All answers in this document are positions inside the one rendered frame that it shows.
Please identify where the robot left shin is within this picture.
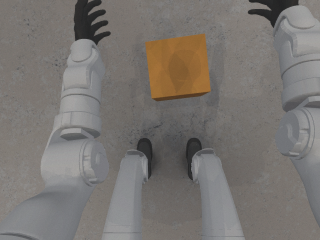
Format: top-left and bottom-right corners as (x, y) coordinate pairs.
(120, 149), (147, 166)

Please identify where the left robot hand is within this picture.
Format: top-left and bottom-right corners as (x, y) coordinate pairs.
(73, 0), (111, 46)

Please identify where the right robot hand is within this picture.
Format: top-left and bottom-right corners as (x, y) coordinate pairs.
(248, 0), (299, 28)

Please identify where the right robot upper arm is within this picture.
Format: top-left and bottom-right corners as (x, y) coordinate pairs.
(275, 107), (320, 228)

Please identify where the robot left forearm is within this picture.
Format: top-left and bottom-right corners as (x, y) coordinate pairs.
(40, 39), (106, 179)

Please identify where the carton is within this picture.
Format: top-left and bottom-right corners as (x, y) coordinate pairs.
(145, 33), (211, 101)

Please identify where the left robot upper arm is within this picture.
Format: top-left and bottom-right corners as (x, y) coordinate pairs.
(0, 138), (109, 240)

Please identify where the right robot foot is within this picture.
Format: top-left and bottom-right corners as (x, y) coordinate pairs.
(186, 138), (202, 181)

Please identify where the robot right forearm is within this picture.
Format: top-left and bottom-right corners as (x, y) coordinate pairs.
(272, 5), (320, 112)

